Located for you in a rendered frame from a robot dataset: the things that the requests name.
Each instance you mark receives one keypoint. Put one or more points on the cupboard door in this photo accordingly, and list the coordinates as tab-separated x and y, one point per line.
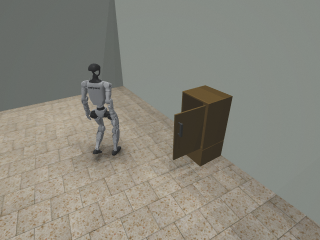
193	121

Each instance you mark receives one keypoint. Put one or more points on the robot thigh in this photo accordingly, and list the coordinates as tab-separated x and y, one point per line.
109	117
99	121

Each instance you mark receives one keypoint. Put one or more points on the right robot upper arm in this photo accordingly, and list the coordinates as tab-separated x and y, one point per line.
108	91

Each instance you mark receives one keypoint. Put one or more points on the left robot upper arm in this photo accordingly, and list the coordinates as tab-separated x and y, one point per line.
84	91

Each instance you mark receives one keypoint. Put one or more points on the right robot forearm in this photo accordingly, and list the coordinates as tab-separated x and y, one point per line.
111	110

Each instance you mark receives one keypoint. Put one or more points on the left robot hand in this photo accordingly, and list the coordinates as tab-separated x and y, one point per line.
87	114

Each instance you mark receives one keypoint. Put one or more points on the right robot thigh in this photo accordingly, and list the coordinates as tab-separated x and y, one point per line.
109	117

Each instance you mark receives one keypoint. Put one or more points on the left robot forearm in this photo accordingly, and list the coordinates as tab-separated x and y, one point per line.
86	106

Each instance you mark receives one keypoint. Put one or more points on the left robot thigh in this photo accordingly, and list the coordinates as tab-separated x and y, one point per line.
99	121

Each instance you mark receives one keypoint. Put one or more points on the handle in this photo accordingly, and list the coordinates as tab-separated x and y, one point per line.
180	130

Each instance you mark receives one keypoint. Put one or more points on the right robot hand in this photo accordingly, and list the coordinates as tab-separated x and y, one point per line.
115	124

